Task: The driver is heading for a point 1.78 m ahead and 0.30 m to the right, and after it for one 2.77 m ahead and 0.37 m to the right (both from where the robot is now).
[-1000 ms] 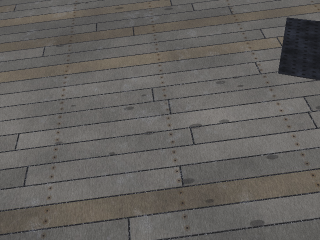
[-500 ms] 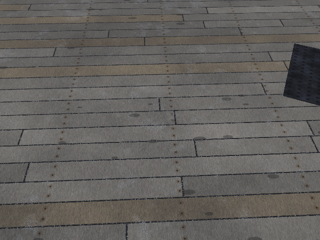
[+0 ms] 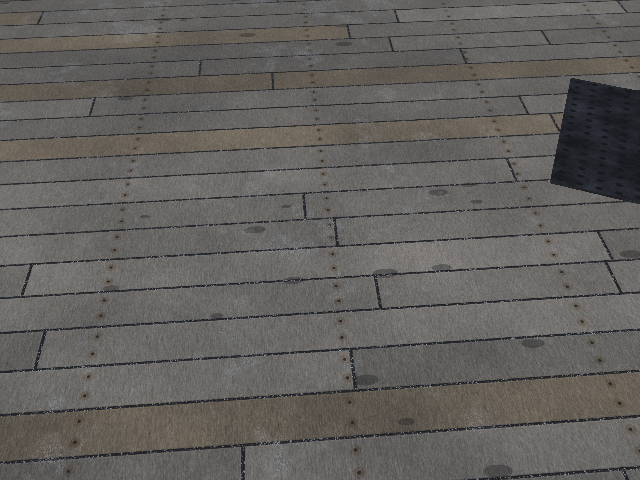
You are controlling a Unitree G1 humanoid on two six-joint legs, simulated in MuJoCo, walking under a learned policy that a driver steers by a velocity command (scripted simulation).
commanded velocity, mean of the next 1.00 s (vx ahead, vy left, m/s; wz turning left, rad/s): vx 0.13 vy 0.00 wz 0.00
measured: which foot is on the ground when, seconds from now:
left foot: down 0.00-1.00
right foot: down 0.00-0.80, up 0.82-1.00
